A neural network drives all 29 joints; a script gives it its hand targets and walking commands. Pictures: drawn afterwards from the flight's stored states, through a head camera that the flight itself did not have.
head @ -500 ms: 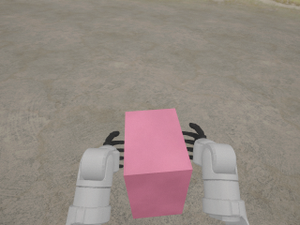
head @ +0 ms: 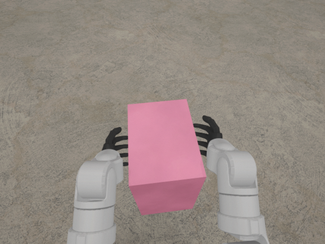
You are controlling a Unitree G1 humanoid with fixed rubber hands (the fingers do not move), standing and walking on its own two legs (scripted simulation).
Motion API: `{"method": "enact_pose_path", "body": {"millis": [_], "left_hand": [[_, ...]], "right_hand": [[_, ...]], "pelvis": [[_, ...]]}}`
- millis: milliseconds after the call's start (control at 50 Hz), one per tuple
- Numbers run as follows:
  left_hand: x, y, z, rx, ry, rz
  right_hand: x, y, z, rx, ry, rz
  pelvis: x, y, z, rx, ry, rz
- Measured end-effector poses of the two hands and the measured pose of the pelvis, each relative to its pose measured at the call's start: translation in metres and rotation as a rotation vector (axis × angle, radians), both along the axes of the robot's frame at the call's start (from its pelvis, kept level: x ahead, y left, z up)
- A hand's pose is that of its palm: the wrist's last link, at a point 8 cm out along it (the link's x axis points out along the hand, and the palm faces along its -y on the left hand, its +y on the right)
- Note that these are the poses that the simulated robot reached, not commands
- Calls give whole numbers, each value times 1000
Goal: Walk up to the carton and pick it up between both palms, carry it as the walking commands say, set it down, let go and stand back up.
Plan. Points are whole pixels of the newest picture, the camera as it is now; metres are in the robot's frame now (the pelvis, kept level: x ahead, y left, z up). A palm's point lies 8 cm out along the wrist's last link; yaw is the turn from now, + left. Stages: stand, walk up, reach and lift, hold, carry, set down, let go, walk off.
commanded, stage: carry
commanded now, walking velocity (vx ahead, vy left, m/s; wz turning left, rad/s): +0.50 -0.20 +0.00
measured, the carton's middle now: (162, 160) +0.32 +0.02 +0.00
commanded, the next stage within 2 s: none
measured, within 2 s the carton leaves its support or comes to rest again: neither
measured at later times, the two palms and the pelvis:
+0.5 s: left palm (149, 54) +0.70 +0.09 +0.04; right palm (213, 47) +0.74 -0.14 +0.06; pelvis +0.41 -0.06 -0.01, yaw +0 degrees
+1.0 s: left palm out of the picture +1.20 +0.03 +0.02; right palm out of the picture +1.25 -0.20 +0.05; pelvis +0.92 -0.12 -0.02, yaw +4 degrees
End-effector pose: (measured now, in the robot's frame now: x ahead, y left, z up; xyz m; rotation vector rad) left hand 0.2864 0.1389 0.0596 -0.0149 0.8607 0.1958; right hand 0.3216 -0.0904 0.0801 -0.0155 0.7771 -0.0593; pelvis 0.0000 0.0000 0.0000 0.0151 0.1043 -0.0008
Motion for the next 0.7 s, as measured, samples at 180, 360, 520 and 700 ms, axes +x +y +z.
{"method": "enact_pose_path", "body": {"millis": [180, 360, 520, 700], "left_hand": [[144, -37, 2, 20, 7, -54], [292, -60, -7, -6, -1, -13], [435, -54, -21, -26, -7, 55], [639, -109, -17, 22, -27, -105]], "right_hand": [[127, -40, -7, 22, 6, -60], [287, -61, -8, 17, -6, -32], [440, -53, -20, -20, -3, 35], [603, -113, -31, 30, -27, -121]], "pelvis": [[131, -20, 4, -41, 15, 2], [280, -57, 2, -31, 43, 105], [431, -62, -9, 14, 15, -11], [613, -75, -16, -49, 10, -12]]}}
